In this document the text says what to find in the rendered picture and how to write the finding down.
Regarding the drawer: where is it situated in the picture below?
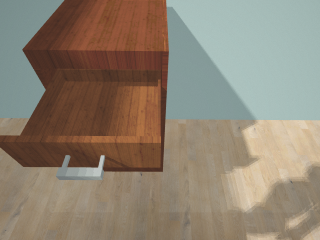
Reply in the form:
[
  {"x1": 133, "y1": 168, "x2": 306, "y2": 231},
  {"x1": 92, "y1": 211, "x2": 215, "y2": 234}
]
[{"x1": 0, "y1": 68, "x2": 161, "y2": 168}]

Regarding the cabinet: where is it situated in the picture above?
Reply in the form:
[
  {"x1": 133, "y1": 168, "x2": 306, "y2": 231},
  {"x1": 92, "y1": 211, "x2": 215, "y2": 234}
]
[{"x1": 22, "y1": 0, "x2": 169, "y2": 172}]

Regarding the handle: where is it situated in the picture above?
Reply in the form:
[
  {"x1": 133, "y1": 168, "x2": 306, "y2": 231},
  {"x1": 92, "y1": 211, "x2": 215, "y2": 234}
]
[{"x1": 56, "y1": 155, "x2": 105, "y2": 180}]

